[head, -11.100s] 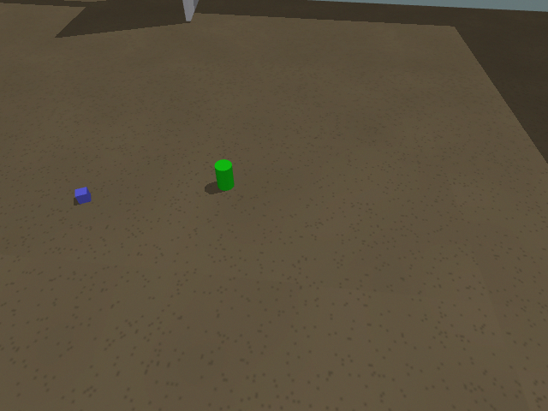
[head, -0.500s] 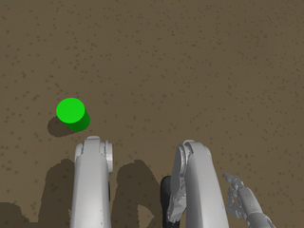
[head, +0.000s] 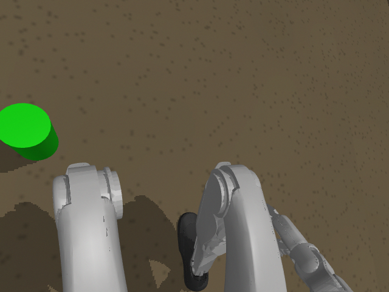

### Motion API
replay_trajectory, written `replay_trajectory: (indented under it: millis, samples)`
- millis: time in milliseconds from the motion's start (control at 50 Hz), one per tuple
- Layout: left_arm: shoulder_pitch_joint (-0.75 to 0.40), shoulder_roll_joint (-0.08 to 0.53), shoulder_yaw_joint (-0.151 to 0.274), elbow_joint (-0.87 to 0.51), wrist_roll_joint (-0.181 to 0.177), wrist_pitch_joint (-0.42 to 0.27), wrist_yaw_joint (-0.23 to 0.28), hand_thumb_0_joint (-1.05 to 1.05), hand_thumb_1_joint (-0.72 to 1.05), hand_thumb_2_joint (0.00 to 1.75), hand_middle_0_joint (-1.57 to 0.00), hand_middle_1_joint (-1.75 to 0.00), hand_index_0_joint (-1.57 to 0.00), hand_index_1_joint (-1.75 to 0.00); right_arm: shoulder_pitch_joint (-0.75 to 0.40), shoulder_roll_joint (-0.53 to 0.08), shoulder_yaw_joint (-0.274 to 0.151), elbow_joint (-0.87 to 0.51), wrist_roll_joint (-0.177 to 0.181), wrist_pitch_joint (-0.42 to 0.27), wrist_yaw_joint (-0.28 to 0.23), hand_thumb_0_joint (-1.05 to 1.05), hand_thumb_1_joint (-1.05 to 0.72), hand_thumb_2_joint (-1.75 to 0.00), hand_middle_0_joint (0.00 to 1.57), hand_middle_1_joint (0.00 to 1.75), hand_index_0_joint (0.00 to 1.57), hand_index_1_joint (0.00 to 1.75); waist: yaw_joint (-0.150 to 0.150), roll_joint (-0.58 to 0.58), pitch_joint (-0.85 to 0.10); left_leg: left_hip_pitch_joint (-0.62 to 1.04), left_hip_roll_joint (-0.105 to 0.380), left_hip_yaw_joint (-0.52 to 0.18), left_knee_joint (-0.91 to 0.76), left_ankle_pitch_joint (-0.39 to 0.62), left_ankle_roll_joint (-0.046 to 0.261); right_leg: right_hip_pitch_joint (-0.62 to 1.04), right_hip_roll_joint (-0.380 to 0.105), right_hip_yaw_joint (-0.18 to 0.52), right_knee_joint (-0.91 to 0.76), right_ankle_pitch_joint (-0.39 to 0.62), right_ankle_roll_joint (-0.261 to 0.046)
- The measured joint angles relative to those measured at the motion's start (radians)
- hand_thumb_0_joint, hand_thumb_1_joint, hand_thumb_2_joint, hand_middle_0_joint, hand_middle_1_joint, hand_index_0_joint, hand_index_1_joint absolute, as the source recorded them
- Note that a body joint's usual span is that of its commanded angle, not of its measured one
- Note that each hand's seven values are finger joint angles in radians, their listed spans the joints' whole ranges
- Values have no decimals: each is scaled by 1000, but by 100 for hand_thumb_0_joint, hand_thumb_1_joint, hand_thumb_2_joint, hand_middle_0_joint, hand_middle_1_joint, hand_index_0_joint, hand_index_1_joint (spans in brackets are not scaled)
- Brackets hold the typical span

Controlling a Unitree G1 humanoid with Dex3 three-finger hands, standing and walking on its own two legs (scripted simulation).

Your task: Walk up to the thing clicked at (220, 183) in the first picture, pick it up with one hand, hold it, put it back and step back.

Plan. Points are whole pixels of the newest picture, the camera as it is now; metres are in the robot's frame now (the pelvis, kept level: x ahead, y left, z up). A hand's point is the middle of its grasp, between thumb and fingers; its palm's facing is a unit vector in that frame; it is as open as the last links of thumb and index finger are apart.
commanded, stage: close in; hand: left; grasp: from the side
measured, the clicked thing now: (31, 134) +0.41 +0.30 -0.23
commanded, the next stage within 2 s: rest palm in 0.68 s
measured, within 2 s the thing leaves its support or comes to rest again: leaves its support in 1.98 s
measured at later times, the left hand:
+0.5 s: hand (4, 147) +0.36 +0.33 -0.18, palm faces +0.29 -0.96 +0.02, open 17.7 cm
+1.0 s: hand (27, 143) +0.38 +0.30 -0.20, palm faces +0.34 -0.94 +0.01, open 16.5 cm
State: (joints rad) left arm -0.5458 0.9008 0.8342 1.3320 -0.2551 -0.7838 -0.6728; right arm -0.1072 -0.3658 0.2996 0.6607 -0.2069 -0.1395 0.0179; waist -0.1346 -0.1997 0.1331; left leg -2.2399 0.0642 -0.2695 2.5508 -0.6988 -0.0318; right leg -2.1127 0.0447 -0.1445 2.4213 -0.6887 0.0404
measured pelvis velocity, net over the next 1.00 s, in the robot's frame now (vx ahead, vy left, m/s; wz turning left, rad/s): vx -0.02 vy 0.02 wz -0.08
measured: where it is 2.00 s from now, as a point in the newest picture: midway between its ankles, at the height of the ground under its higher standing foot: (145, 274)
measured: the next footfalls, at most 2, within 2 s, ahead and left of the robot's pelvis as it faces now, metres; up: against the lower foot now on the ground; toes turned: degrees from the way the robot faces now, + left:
none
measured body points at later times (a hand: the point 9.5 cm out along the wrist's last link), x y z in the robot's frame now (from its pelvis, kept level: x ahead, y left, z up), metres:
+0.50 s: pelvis -0.01 +0.01 -0.03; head +0.19 +0.19 +0.33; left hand +0.34 +0.38 -0.18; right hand +0.20 -0.23 -0.06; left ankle +0.08 +0.14 -0.27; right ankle +0.11 -0.12 -0.27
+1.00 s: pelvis -0.02 +0.02 -0.03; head +0.19 +0.20 +0.32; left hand +0.36 +0.35 -0.20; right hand +0.16 -0.22 -0.06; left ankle +0.08 +0.14 -0.27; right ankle +0.11 -0.12 -0.27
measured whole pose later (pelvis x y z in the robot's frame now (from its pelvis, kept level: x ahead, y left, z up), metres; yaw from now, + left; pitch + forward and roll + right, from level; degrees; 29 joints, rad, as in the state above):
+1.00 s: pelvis -0.02 +0.02 -0.03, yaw -5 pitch +8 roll -17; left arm -0.50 0.78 0.55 1.42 -0.15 -1.16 -0.08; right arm -0.18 -0.37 0.51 0.56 -0.37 -0.02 0.15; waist -0.20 -0.29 0.30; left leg -2.20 0.05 -0.41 2.70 -0.69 -0.01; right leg -2.02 0.10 -0.24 2.46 -0.63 0.07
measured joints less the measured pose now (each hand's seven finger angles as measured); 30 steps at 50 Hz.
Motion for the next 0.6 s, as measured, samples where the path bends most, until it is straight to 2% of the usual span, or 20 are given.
replay_trajectory:
  millis: [140,260,380,520,600]
  samples:
    - [21,-54,-104,16,-4,-94,61,-2,-61,7,-7,-12,-5,-13,-38,3,52,-1,-40,26,20,0,-92,-91,21,30,20,30,-16,-23,45,-3,-5,-32,57,-12,7,14,11,-18,30,-3,10]
    - [42,-108,-131,12,21,-172,148,-2,-61,5,-7,-11,-6,-12,-70,8,98,-24,-71,43,42,0,-93,-91,21,30,20,30,-34,-44,80,11,-8,-67,94,-19,6,36,23,-41,43,3,17]
    - [54,-130,-138,-10,32,-235,250,-2,-61,4,-7,-10,-7,-11,-78,4,116,-47,-100,62,64,0,-93,-91,21,30,20,30,-36,-57,102,16,-16,-89,116,-9,5,49,28,-55,51,17,18]
    - [65,-144,-230,7,29,-267,342,-2,-61,4,-6,-9,-6,-9,-72,-10,125,-60,-115,73,91,0,-93,-91,21,30,20,30,-32,-49,106,14,-20,-94,122,13,15,58,31,-59,49,35,23]
    - [64,-159,-264,25,40,-286,386,-2,-61,4,-6,-8,-6,-8,-70,-12,138,-69,-119,80,102,0,-93,-91,21,30,20,30,-35,-53,109,19,-18,-100,125,18,20,65,36,-64,46,44,23]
